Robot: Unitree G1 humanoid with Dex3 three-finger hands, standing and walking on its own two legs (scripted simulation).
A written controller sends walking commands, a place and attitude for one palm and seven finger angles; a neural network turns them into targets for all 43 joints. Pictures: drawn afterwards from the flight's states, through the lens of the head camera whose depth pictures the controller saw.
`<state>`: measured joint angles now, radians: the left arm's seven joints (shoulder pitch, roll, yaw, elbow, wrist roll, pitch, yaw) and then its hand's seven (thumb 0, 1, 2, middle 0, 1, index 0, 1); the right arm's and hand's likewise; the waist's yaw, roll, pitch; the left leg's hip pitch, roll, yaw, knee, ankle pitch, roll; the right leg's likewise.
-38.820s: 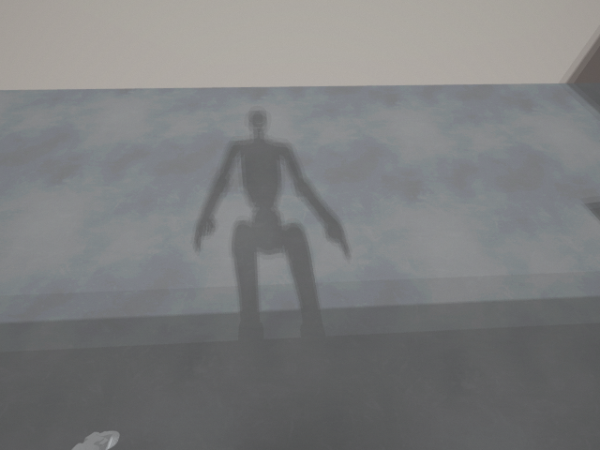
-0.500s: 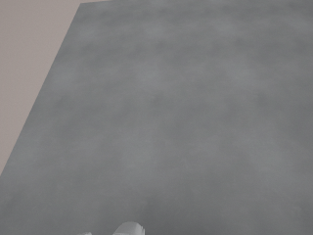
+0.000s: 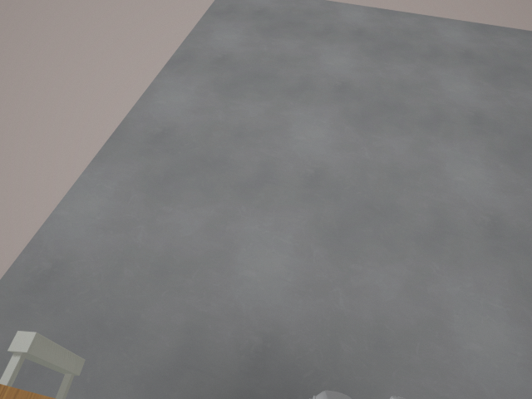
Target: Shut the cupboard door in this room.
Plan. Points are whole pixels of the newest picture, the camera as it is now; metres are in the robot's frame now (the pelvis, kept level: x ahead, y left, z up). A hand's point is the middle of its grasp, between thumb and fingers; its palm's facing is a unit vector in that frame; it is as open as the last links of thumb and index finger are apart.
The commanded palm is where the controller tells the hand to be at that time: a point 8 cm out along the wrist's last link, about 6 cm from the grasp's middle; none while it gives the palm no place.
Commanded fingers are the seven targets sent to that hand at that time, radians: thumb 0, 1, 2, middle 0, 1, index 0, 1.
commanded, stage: turn or walk to find it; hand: left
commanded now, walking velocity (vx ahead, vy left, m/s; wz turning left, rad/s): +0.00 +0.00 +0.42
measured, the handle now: (45, 372) +0.14 +0.32 -0.04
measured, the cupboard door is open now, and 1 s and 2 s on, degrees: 98 98 98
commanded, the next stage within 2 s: none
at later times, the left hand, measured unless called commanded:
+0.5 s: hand out of the picture +0.01 +0.14 -0.15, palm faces +0.26 -0.93 -0.27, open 7.3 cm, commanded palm none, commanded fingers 0.00 0.90 0.90 -0.20 -0.30 -0.20 -0.30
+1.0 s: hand out of the picture -0.04 +0.19 -0.17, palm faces +0.45 -0.85 -0.25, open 7.4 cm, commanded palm none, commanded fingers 0.00 0.90 0.90 -0.20 -0.30 -0.20 -0.30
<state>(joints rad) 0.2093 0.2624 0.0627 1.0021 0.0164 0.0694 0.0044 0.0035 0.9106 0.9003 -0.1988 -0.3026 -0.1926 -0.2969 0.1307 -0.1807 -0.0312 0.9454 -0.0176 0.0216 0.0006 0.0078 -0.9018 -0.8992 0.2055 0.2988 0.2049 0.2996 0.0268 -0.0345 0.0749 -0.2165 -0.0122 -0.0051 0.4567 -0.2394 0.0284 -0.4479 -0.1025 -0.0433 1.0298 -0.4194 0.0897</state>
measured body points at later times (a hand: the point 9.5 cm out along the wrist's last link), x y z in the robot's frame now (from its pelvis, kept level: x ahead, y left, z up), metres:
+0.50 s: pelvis +0.00 -0.06 +0.00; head +0.05 -0.08 +0.45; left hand +0.00 +0.19 -0.13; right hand +0.11 -0.29 -0.17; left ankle -0.07 +0.10 -0.67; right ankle +0.01 -0.14 -0.74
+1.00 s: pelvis -0.01 -0.04 +0.00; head +0.02 -0.02 +0.45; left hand -0.07 +0.23 -0.15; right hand +0.16 -0.21 -0.15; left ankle -0.07 +0.07 -0.74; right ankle +0.04 -0.17 -0.70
